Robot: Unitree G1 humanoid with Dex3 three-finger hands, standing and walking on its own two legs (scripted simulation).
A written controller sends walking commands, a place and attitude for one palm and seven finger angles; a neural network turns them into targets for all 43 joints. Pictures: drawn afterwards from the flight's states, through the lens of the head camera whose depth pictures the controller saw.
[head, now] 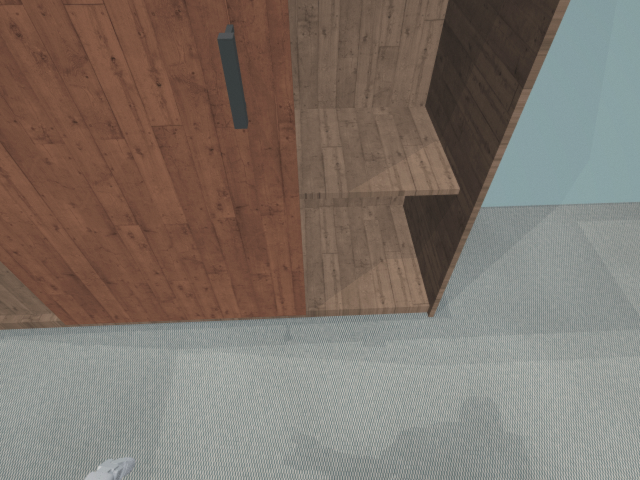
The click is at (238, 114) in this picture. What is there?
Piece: wardrobe's sliding door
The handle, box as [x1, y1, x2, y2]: [217, 24, 247, 128]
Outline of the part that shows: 231,24 227,25 224,33 219,33 217,39 234,127 246,128 246,107 243,97 233,26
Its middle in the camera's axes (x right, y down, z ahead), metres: -0.15 -0.28 +0.67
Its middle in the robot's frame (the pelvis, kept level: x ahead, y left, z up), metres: +0.70 +0.18 +0.16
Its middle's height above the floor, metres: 0.92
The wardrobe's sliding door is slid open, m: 0.44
